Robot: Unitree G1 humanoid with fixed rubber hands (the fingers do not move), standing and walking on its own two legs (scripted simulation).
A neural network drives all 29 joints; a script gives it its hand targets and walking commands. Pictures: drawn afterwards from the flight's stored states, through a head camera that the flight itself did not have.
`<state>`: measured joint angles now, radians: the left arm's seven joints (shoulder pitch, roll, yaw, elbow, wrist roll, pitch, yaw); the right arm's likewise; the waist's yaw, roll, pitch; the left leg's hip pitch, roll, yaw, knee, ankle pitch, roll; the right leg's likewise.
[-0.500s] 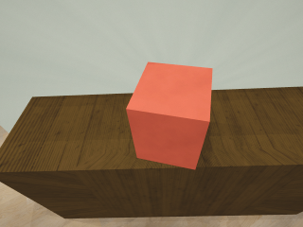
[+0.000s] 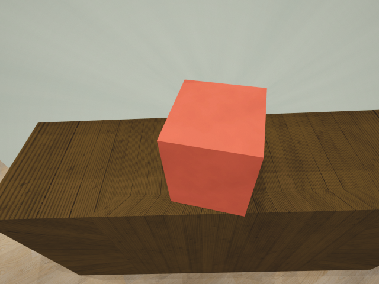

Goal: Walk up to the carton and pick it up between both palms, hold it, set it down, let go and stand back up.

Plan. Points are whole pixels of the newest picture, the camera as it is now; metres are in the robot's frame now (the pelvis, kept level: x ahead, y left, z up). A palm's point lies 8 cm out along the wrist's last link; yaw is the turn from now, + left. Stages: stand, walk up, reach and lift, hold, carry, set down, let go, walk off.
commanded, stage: stand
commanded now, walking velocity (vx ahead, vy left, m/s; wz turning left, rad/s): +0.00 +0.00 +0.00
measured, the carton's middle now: (215, 149) +0.42 -0.02 +0.03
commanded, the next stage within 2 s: none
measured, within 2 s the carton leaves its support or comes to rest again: neither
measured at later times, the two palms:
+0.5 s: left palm out of the picture +0.00 +0.23 -0.14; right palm out of the picture -0.01 -0.23 -0.14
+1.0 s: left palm out of the picture -0.01 +0.23 -0.14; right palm out of the picture -0.01 -0.23 -0.14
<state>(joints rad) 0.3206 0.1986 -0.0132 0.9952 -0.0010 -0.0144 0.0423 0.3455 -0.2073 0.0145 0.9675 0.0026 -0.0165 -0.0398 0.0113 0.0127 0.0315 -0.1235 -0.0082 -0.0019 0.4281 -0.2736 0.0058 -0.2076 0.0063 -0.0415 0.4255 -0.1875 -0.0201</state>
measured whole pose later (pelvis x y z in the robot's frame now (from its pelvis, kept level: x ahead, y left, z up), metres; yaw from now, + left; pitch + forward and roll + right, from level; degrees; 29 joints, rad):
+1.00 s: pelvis +0.00 +0.00 +0.00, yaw -1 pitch -2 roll +0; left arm 0.31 0.17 -0.02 1.10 -0.01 -0.02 0.05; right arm 0.34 -0.18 0.02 1.05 0.00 -0.01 -0.05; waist 0.01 0.01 0.04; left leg -0.10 -0.01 0.01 0.40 -0.27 0.00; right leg -0.20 0.01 -0.03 0.41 -0.18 -0.02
